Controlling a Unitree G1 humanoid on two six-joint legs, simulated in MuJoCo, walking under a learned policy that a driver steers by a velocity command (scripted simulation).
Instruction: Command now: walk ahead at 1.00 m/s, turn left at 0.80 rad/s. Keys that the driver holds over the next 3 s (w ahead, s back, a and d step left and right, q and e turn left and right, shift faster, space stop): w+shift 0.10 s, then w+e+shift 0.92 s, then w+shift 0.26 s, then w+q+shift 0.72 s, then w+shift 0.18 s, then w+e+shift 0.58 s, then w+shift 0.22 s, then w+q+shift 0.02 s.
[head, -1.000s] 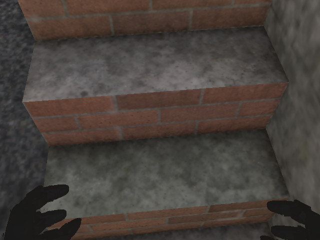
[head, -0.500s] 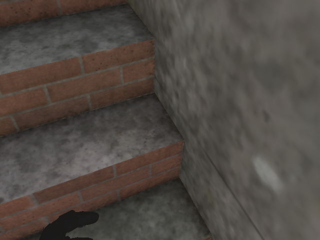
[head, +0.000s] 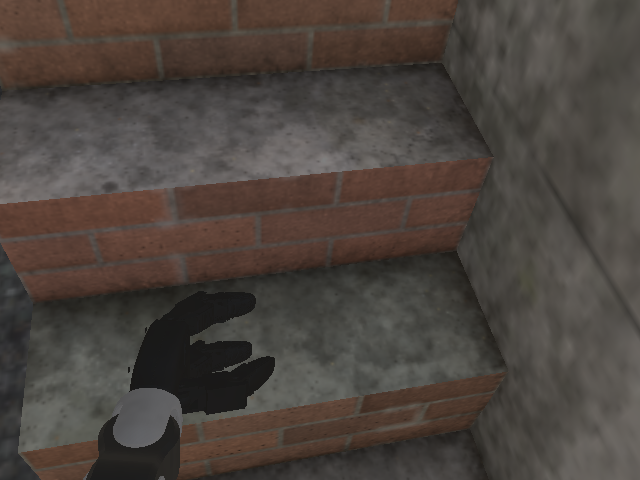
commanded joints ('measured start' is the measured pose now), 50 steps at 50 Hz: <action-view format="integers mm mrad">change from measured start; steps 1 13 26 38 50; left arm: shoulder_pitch -37 274 334 65 681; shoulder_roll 102 118 -10 -80 140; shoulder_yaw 36 4 -42 -123 9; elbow -20 35 -212 -405 -1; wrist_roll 0 -72 -19 -20 7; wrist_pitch -44 -102 38 8 -97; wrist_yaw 14 6 35 -40 -18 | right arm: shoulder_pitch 90 243 -25 4 -469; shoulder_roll -43 -298 -115 -336 -86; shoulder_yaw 16 -2 116 50 152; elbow -70 -62 28 71 -307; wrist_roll -50 -96 -108 -83 -160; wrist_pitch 17 -75 -77 -43 -203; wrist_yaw -43 62 5 -94 104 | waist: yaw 126 99 314 310 313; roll -9 351 104 96 86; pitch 66 -248 50 -27 -13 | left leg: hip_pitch -125 737 564 835 -299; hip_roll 115 491 387 405 -61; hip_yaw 151 -329 248 420 147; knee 115 -1429 -1547 -1739 155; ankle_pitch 202 517 239 1001 317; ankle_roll -39 341 64 50 77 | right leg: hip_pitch -150 -757 -1190 -1044 76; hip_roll -326 106 58 -113 73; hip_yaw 153 308 212 3 726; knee -473 1441 1776 1132 -152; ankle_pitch -14 -169 227 -194 183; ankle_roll -105 12 31 -7 -321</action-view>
